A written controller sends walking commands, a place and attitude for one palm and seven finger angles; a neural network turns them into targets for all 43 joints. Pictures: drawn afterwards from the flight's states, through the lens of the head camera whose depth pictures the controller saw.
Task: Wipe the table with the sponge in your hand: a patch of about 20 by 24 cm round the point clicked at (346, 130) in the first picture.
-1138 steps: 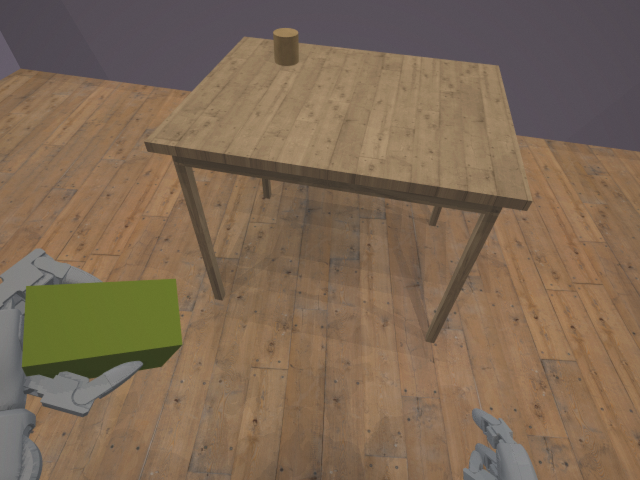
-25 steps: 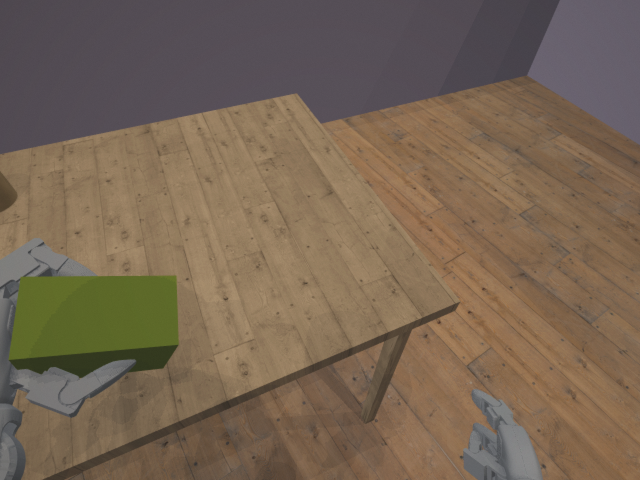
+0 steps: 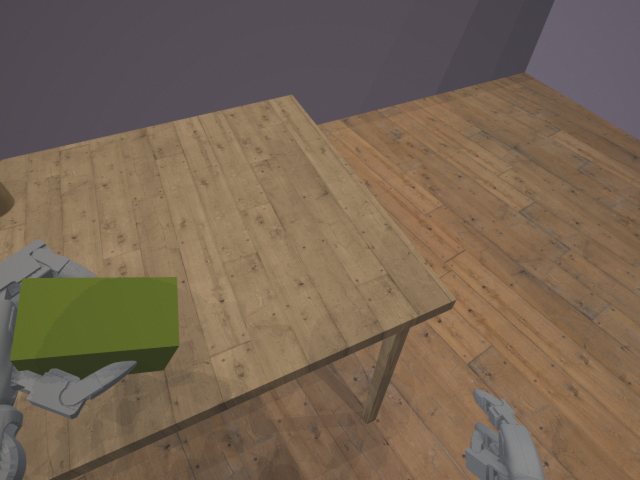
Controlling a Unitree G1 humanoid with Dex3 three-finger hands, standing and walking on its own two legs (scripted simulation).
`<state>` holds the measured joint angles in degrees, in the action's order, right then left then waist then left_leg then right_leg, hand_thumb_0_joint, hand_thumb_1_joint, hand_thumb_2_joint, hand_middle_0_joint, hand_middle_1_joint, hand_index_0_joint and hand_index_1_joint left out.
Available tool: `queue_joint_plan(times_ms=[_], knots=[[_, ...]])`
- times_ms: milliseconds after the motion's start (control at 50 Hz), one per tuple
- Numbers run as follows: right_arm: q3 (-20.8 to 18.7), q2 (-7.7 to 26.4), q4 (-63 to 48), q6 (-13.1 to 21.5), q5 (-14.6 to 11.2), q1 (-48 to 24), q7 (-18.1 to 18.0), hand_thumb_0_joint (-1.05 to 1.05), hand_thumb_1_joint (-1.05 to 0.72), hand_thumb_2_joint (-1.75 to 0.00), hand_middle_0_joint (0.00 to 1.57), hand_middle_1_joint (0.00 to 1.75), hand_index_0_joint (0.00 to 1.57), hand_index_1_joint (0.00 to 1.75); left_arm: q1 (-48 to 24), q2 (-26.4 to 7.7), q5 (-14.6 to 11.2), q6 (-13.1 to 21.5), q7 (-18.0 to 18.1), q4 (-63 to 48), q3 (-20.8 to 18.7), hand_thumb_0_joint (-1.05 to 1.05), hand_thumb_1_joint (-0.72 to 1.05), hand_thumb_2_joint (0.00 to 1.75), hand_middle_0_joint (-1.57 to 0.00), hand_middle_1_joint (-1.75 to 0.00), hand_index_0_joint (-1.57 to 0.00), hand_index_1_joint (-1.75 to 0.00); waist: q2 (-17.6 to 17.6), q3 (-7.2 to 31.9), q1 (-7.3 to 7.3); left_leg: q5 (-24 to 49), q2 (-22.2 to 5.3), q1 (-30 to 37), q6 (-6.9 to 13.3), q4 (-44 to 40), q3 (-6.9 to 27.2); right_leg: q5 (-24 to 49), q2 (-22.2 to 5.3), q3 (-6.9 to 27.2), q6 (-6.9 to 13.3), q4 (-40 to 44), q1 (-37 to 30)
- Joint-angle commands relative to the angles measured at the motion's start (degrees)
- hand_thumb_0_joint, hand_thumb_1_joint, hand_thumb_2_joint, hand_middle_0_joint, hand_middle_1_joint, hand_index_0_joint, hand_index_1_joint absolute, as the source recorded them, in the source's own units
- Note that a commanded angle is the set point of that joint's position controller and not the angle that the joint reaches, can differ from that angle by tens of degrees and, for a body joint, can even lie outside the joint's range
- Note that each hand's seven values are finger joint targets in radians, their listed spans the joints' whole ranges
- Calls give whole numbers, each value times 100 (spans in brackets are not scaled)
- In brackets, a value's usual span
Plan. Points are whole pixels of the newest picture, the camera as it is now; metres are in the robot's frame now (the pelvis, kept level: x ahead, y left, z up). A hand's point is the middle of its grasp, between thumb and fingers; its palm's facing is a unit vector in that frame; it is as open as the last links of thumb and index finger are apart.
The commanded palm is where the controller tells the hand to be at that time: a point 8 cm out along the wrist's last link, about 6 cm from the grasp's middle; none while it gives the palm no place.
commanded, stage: shuffle to correct the standing spot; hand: left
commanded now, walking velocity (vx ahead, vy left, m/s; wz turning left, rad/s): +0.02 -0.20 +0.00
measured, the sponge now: (126, 329) +0.22 +0.20 +0.15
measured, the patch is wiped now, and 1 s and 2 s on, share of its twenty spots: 0.00 0.00 0.00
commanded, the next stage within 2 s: come to a stop and stand still in 0.48 s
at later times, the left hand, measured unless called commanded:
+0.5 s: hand (87, 332) +0.21 +0.23 +0.16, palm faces +0.33 -0.87 -0.37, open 10.0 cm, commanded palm +0.16 +0.27 +0.18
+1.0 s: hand (85, 312) +0.23 +0.24 +0.15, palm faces +0.26 -0.84 -0.47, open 10.0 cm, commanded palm +0.17 +0.28 +0.18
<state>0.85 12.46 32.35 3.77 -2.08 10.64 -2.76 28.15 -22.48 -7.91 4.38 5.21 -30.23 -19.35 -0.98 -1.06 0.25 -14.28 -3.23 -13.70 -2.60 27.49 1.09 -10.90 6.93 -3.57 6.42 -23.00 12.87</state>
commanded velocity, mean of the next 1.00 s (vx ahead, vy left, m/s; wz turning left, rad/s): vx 0.02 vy -0.11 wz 0.00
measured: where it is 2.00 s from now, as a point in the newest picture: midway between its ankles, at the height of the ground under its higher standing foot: outside the picture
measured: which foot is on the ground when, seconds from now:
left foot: down 0.00-1.00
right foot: down 0.00-1.00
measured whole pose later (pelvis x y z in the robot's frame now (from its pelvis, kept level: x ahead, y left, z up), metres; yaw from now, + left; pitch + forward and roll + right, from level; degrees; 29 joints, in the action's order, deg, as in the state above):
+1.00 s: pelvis +0.00 +0.01 +0.00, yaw -1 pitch +0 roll +0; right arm 0.3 12.5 34.5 7.7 -1.3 14.7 -1.1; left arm 25.2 -24.0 -2.8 13.1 2.9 -26.0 -21.2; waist 0.9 -5.1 0.3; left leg -14.8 -1.1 -12.9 -0.4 27.7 -1.3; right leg -11.6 6.6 -2.1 5.1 -24.2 12.7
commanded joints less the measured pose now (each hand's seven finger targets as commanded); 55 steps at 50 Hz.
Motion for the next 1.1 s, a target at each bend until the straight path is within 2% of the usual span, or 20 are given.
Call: queue_joint_plan(times_ms=[0,340,440,580,600,620,640,680,720,740,760,800,820,840,880,900,920,980,1040,1080], knots=[[-300,668,-940,264,-20,-559,-46,0,-90,-90,20,30,20,30,-281,-977,-30,360,99,-1189,-699,0,10,130,-120,-160,-120,-160,-166,813,14,732,-460,316,474,-168,271,922,-1147,874,-616,484,-284],[-260,655,-906,220,-35,-610,-63,0,-90,-90,20,30,20,30,-364,-958,-37,307,142,-1080,-634,0,10,130,-120,-160,-120,-160,-41,642,-15,215,-379,342,488,-155,203,215,-1175,984,-667,794,4],[-256,655,-915,204,-37,-646,-65,0,-90,-90,20,30,20,30,-399,-969,-21,316,166,-1190,-618,0,10,130,-120,-160,-120,-160,-298,718,-7,367,-437,416,515,-260,254,402,-1117,927,-689,704,-96],[-264,666,-946,161,-63,-627,-45,0,-90,-90,20,30,20,30,-306,-911,-14,261,172,-1069,-605,0,10,130,-120,-160,-120,-160,-116,687,0,374,-369,285,498,-129,214,503,-1180,1002,-717,776,-225],[-627,793,-245,590,105,1142,-148,0,-90,-90,20,30,20,30,-5954,-5465,968,820,68,-1820,-4079,0,10,130,-120,-160,-120,-160,1602,-172,-119,197,-19,100,358,-102,-1034,1204,-591,432,-2007,1134,245],[-640,672,-136,583,-59,324,-134,0,-90,-90,20,30,20,30,-4491,-3378,446,676,-117,437,-2534,0,10,130,-120,-160,-120,-160,-208,105,-134,416,-604,376,475,-229,-199,389,-1142,536,-1129,108,683],[-611,759,-578,540,84,-116,6,0,-90,-90,20,30,20,30,-3152,-1813,374,522,-215,971,-1529,0,10,130,-120,-160,-120,-160,-1128,521,-21,198,-734,313,598,96,110,257,-1041,1041,-784,-846,378],[-519,731,-837,481,-2,14,200,0,-90,-90,20,30,20,30,-1675,-1218,284,669,-385,503,-891,0,10,130,-120,-160,-120,-160,-1131,757,197,-577,-473,-613,774,266,-65,-140,-1035,1206,-1087,-973,-289],[-433,510,-977,534,-197,-90,433,0,-90,-90,20,30,20,30,-622,-492,207,809,-416,-144,-326,0,10,130,-120,-160,-120,-160,195,834,265,-619,219,-708,613,741,-578,216,-1144,1441,-1278,60,-728],[-402,501,-1040,553,-188,33,472,0,-90,-90,20,30,20,30,-412,-626,219,876,-381,-410,-396,0,10,130,-120,-160,-120,-160,1128,648,252,-517,443,-615,493,946,-658,589,-1309,1562,-1346,690,-668],[-394,512,-993,611,-162,-5,479,0,-90,-90,20,30,20,30,-384,-859,226,951,-333,-612,-604,0,10,130,-120,-160,-120,-160,1627,599,227,-503,487,-436,432,822,-682,1326,-1415,1560,-1489,948,-662],[-331,546,-863,719,-63,-176,380,0,-90,-90,20,30,20,30,-533,-1365,268,1140,-169,-763,-1187,0,10,130,-120,-160,-120,-160,1448,718,252,-297,361,-197,432,239,-535,1806,-1406,1330,-1535,808,-836],[-287,585,-725,692,-11,-377,300,0,-90,-90,20,30,20,30,-596,-1820,345,1194,4,-891,-1664,0,10,130,-120,-160,-120,-160,624,833,255,102,270,177,453,-156,-479,1659,-1374,1278,-1392,623,-688],[-268,542,-743,687,43,-389,228,0,-90,-90,20,30,20,30,-627,-1514,311,1267,18,-874,-1517,0,10,130,-120,-160,-120,-160,102,1023,230,553,96,308,504,-287,-244,1316,-1322,1141,-1177,386,-802],[-253,568,-800,731,69,-406,144,0,-90,-90,20,30,20,30,-987,-1584,360,1369,35,-1119,-1493,0,10,130,-120,-160,-120,-160,-948,976,212,806,-52,332,514,-276,3,1036,-1240,1219,-904,293,-694],[-262,553,-798,737,56,-374,124,0,-90,-90,20,30,20,30,-1031,-1574,393,1369,42,-1122,-1445,0,10,130,-120,-160,-120,-160,-1127,979,206,920,-74,364,524,-175,2,1230,-1247,1254,-865,266,-690],[-234,535,-759,740,41,-433,112,0,-90,-90,20,30,20,30,-1002,-1713,425,1324,89,-1056,-1607,0,10,130,-120,-160,-120,-160,-948,954,195,1000,-89,439,514,-90,29,1400,-1235,1204,-837,252,-609],[-284,572,-771,744,47,-268,123,0,-90,-90,20,30,20,30,-863,-1285,366,1273,45,-785,-1286,0,10,130,-120,-160,-120,-160,-238,1026,192,1067,-67,407,490,-15,34,1813,-1281,1165,-849,279,-809],[-262,592,-726,687,43,-272,139,0,-90,-90,20,30,20,30,-526,-786,373,1156,12,-456,-834,0,10,130,-120,-160,-120,-160,128,1048,182,1230,-147,638,524,-211,136,1573,-1223,1010,-805,234,-620],[-285,620,-734,652,44,-339,126,0,-90,-90,20,30,20,30,-594,-807,401,1093,12,-446,-772,0,10,130,-120,-160,-120,-160,326,851,185,1181,-215,588,530,-312,203,1414,-1209,1036,-811,297,-458]])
